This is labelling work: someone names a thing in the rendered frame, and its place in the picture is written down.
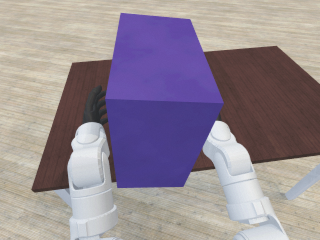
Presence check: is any robot left forearm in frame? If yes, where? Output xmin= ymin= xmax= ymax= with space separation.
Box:
xmin=67 ymin=122 xmax=119 ymax=240

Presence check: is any carton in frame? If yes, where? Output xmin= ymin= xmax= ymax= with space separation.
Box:
xmin=105 ymin=13 xmax=224 ymax=188

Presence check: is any robot left hand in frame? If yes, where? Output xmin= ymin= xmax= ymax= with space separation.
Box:
xmin=82 ymin=85 xmax=108 ymax=126

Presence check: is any robot right hand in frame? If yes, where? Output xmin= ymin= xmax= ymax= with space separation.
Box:
xmin=216 ymin=112 xmax=222 ymax=122

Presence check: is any right robot upper arm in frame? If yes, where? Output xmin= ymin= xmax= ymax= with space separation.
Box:
xmin=233 ymin=224 xmax=288 ymax=240

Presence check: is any robot right forearm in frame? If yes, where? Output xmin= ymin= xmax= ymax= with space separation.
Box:
xmin=202 ymin=121 xmax=290 ymax=240

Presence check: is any table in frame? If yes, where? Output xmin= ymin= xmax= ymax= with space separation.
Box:
xmin=31 ymin=46 xmax=320 ymax=208

